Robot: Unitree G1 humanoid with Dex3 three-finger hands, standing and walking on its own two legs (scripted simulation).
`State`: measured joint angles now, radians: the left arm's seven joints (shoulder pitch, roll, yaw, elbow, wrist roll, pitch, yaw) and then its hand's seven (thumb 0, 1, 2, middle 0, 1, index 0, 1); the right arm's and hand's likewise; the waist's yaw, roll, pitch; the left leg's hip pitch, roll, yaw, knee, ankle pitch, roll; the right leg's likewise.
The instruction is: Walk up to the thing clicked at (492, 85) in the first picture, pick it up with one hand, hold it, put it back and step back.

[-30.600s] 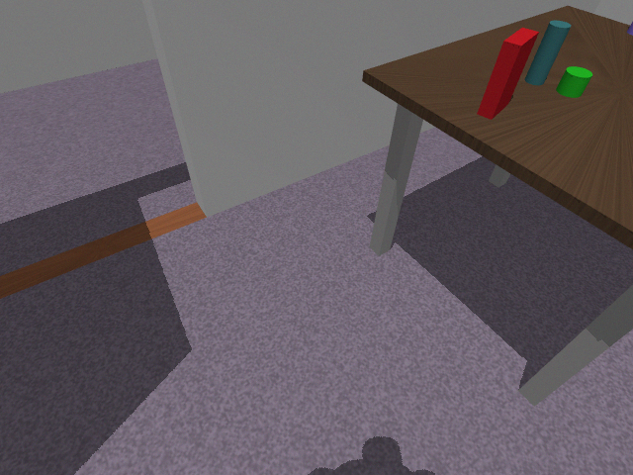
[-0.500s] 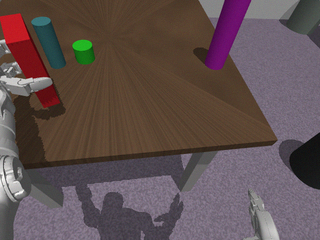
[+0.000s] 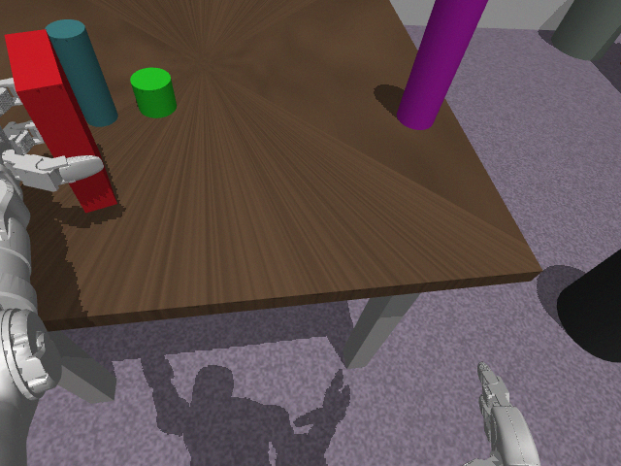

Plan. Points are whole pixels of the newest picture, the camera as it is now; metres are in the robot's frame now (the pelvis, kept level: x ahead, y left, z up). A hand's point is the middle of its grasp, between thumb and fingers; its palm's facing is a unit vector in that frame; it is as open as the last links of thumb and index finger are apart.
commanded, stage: lower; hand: left
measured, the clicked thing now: (67, 129) +0.51 +0.24 +0.14
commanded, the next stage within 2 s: loosen in 0.08 s
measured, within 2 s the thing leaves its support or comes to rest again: rests again in 0.44 s
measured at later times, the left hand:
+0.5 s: hand (39, 125) +0.49 +0.26 +0.16, palm faces +0.31 -0.95 +0.02, open 14.2 cm
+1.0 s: hand out of the picture +0.49 +0.32 +0.22, palm faces +0.41 -0.91 +0.01, open 17.2 cm
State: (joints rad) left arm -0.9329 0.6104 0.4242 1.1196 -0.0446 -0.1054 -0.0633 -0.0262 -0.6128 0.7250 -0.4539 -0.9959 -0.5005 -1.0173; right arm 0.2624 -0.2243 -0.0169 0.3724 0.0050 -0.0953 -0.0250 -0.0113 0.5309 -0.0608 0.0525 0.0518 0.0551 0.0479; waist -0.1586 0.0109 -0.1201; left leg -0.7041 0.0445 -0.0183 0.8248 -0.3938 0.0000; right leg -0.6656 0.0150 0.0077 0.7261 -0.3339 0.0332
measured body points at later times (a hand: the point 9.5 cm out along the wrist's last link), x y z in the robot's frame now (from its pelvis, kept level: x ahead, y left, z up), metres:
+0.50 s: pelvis -0.01 +0.00 +0.00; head +0.06 +0.02 +0.44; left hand +0.47 +0.31 +0.16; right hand +0.15 -0.26 -0.05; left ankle +0.00 +0.11 -0.70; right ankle +0.00 -0.15 -0.70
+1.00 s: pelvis +0.00 +0.00 +0.00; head +0.06 +0.03 +0.45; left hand +0.46 +0.37 +0.22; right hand +0.14 -0.29 -0.02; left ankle +0.00 +0.11 -0.70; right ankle +0.00 -0.15 -0.70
